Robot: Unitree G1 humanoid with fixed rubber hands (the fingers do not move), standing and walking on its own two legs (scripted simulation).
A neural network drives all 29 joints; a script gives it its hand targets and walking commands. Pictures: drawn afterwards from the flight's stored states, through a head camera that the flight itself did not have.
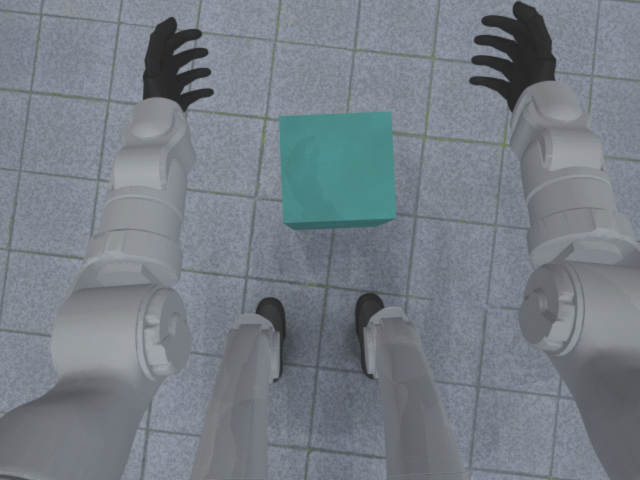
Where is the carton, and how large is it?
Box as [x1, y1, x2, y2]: [279, 111, 395, 229]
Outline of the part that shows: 390,111 279,116 283,222 293,229 377,226 395,218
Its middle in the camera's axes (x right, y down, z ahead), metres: +0.03 -0.13 +0.85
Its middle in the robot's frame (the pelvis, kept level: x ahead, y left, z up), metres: +0.50 -0.04 -0.52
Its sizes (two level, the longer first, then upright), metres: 0.210 0.200 0.250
